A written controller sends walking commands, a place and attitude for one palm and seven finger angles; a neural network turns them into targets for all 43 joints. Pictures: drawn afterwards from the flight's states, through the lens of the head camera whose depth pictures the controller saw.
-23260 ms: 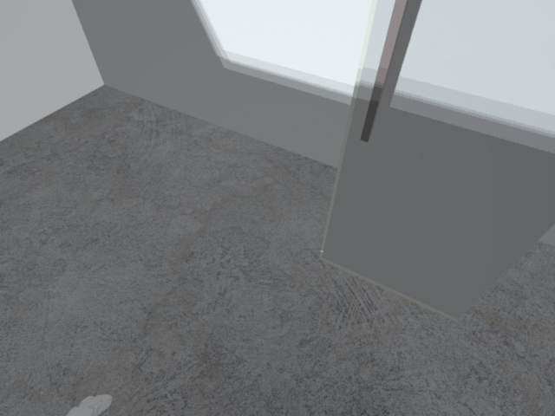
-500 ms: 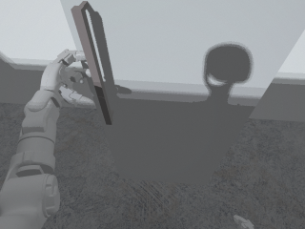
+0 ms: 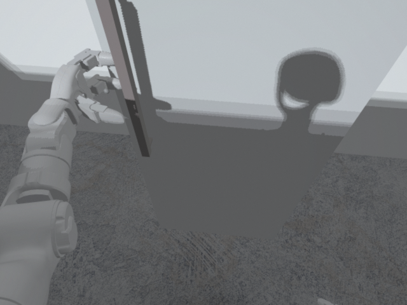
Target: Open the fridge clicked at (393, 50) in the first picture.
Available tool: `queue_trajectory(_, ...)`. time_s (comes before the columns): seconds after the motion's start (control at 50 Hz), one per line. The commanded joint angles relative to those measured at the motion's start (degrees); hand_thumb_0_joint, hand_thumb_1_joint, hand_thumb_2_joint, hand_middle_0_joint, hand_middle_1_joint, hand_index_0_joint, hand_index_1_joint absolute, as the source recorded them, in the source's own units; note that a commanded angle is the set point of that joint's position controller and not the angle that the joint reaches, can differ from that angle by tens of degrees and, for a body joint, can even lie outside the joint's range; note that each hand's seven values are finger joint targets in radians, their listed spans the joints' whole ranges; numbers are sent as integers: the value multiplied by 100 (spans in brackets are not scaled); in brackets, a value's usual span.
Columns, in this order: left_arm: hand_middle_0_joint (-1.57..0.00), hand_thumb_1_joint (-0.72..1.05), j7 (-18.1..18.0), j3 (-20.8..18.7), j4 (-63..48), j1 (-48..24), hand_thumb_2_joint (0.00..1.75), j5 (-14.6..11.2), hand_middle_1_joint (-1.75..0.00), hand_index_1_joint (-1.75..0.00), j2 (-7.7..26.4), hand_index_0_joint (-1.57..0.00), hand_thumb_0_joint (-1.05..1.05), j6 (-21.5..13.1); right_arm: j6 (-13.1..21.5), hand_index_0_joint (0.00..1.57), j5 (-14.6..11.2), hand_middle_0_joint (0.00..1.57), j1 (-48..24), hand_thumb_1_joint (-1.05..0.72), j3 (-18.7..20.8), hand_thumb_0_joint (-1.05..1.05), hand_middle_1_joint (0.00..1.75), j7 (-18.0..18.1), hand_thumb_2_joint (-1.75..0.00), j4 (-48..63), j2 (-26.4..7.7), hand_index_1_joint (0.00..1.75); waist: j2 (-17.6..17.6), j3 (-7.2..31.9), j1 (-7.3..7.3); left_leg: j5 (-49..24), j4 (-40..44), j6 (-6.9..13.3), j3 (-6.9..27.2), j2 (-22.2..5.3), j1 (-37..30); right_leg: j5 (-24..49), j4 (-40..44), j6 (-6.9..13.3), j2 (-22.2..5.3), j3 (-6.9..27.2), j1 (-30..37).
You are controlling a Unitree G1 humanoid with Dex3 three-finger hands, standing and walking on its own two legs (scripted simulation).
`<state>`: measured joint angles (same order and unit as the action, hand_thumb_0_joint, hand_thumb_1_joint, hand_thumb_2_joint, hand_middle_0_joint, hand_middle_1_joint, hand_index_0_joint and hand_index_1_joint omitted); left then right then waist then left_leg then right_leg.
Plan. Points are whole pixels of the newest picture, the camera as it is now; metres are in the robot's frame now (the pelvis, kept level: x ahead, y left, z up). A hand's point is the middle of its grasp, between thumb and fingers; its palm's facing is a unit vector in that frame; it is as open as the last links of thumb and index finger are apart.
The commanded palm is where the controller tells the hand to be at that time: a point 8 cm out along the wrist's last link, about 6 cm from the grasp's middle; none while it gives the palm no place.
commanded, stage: slide the fingers in behind the handle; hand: left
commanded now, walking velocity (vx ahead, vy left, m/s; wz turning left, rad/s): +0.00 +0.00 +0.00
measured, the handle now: (134, 91) +0.50 +0.15 +0.15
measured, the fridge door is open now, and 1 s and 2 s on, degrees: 0 0 0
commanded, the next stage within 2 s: grip the handle and tug to test in 1.76 s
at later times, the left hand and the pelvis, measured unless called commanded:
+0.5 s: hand (119, 96) +0.45 +0.16 +0.18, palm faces -0.09 -1.00 +0.00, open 13.9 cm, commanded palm +0.42 +0.22 +0.18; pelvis +0.00 -0.01 +0.00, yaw -2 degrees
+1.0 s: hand (128, 97) +0.44 +0.14 +0.18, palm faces -0.09 -1.00 -0.01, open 14.0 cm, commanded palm +0.41 +0.20 +0.18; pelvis +0.01 -0.01 +0.00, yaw -2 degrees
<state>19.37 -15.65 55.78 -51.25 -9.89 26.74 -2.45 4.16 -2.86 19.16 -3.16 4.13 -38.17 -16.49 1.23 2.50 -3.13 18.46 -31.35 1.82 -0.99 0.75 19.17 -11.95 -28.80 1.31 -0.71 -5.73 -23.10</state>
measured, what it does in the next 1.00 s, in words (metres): stands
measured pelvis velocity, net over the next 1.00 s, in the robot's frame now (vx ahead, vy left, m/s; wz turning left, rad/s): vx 0.01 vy -0.01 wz -0.03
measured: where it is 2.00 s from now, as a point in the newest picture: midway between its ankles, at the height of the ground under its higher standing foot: outside the picture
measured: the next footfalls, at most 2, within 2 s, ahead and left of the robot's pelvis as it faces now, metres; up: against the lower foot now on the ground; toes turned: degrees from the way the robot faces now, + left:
none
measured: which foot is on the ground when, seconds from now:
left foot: down 0.00-1.00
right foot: down 0.00-1.00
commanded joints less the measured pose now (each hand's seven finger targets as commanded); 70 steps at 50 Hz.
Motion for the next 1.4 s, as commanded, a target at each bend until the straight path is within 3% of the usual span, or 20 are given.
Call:
queue_trajectory(0.0,-30,-50,27,118,-1345,-3029,30,-120,-120,-120,782,-30,0,-539,329,20,17,20,242,-90,294,0,30,12,-90,555,-818,30,478,2108,-256,-1880,312,-78,331,-85,-748,1431,69,117,80,377,826)
queue_trajectory(0.1,-30,-50,44,-21,-1260,-2814,30,-224,-120,-120,884,-30,0,-611,360,20,-7,20,195,-90,297,0,30,-6,-90,583,-859,30,-51,1869,-199,-1334,399,2,326,-94,-377,1121,114,90,91,397,939)
queue_trajectory(0.12,-30,-50,36,-122,-1221,-2786,30,-217,-120,-120,1064,-30,0,-624,342,20,-16,20,216,-90,305,0,30,9,-90,572,-893,30,-62,1834,-186,-1342,416,9,318,-105,-346,1111,112,101,75,378,999)
queue_trajectory(0.24,-30,-50,-40,-113,-1626,-2584,30,-182,-120,-120,1003,-30,0,-635,388,20,-22,20,88,-90,282,0,30,-1,-90,665,-812,30,352,1911,-82,-1349,447,4,286,-89,-435,1122,126,106,70,429,1074)
queue_trajectory(0.32,-30,-50,-53,-347,-1667,-2150,30,-231,-120,-120,1200,-30,0,-518,372,20,-34,20,57,-90,292,0,30,-11,-90,728,-830,30,-74,1868,30,-1360,480,45,215,-105,-239,1268,141,89,63,451,1363)
queue_trajectory(0.42,-30,-50,-196,-516,-1806,-2132,30,-120,-120,-120,1407,-30,0,-412,313,20,-37,20,-6,-90,283,0,30,1,-90,797,-805,30,-4,1821,67,-1399,526,60,148,-95,-148,1381,135,71,31,489,1509)
queue_trajectory(0.52,-30,-50,-198,-161,-2193,-2096,30,-150,-120,-120,931,-30,0,-391,306,20,-56,20,-91,-90,297,0,30,-8,-90,876,-743,30,128,1984,4,-1683,473,58,115,-99,-476,1635,146,80,50,481,1494)
queue_trajectory(0.56,-30,-50,-176,-301,-2224,-1998,30,-191,-120,-120,1034,-30,0,-355,312,20,-52,20,-107,-90,299,0,30,3,-90,848,-750,30,26,2020,37,-1661,491,49,133,-102,-470,1660,151,80,67,487,1558)
queue_trajectory(0.64,-30,-50,-196,-82,-2387,-2064,30,-254,-120,-120,739,-30,0,-218,293,20,-69,20,-198,-90,289,0,30,6,-90,845,-732,30,20,1845,-25,-1716,515,45,144,-99,-565,1674,191,73,64,439,1415)
queue_trajectory(0.74,-30,-50,-412,-204,-2477,-1919,30,-179,-120,-120,814,-30,0,-103,246,20,-49,20,-277,-90,272,0,30,-7,-90,846,-698,30,87,1762,75,-1770,551,24,163,-78,-527,1659,194,90,49,434,1456)
queue_trajectory(0.76,-30,-50,-431,-61,-2592,-2005,30,-178,-120,-120,602,-30,0,-107,255,20,-36,20,-301,-90,269,0,30,-22,-90,862,-673,30,125,1832,45,-1835,536,28,150,-68,-589,1747,179,91,49,443,1486)
queue_trajectory(0.82,-30,-50,-506,-264,-2743,-1726,30,-144,-120,-120,804,-30,0,-133,218,20,-25,20,-315,-90,303,0,30,-24,-90,903,-680,30,-32,2068,159,-2111,520,28,123,-90,-696,1994,145,90,51,446,1716)
queue_trajectory(0.88,-30,-50,-496,-198,-2808,-1706,30,-176,-120,-120,638,-30,0,-98,217,20,-23,20,-372,-90,287,0,30,-28,-90,908,-648,30,-191,2004,139,-2078,562,29,97,-93,-649,2081,165,72,51,463,1788)
queue_trajectory(0.94,-30,-50,-505,-161,-3097,-1447,30,-160,-120,-120,577,-30,0,-72,193,20,-32,20,-480,-90,286,0,30,-39,-90,971,-613,30,138,2044,246,-2336,582,0,69,-89,-764,2217,147,100,35,451,1861)
queue_trajectory(0.98,-30,-50,-492,115,-3209,-1493,30,-150,-120,-120,220,-30,0,9,203,20,-37,20,-507,-90,294,0,30,-59,-90,957,-575,30,272,1960,179,-2472,545,-30,71,-107,-918,2225,176,102,46,434,1690)
queue_trajectory(1.04,-30,-50,-538,7,-2939,-1245,30,-194,-120,-120,309,-30,0,177,146,20,-67,20,-546,-90,285,0,30,-44,-90,923,-625,30,-234,1558,145,-1981,652,-2,96,-119,-670,1890,274,79,54,390,1618)
queue_trajectory(1.12,-30,-50,-617,165,-3253,-1384,30,-158,-120,-120,120,-30,0,201,147,20,-48,20,-603,-90,296,0,30,-29,-90,971,-604,30,50,1772,187,-2046,674,-20,100,-107,-875,1803,265,110,43,395,1641)
queue_trajectory(1.16,-30,-50,-654,370,-3291,-1605,30,-152,-120,-120,-114,-30,0,201,169,20,-41,20,-608,-90,286,0,30,-32,-90,914,-566,30,40,1754,91,-2058,640,-16,114,-102,-936,1837,281,103,53,399,1544)
queue_trajectory(1.22,-30,-50,-707,211,-3240,-1364,30,-127,-120,-120,28,-30,0,188,156,20,-24,20,-579,-90,310,0,30,-34,-90,921,-588,30,-135,1833,183,-2190,645,-25,126,-110,-947,1921,256,106,62,387,1661)
queue_trajectory(1.38,-30,-50,-649,220,-3432,-1429,30,-147,-120,-120,20,-30,0,168,178,20,-26,20,-649,-90,287,0,30,-34,-90,897,-560,30,-29,1902,207,-2293,672,-41,89,-102,-969,2103,259,124,46,414,1795)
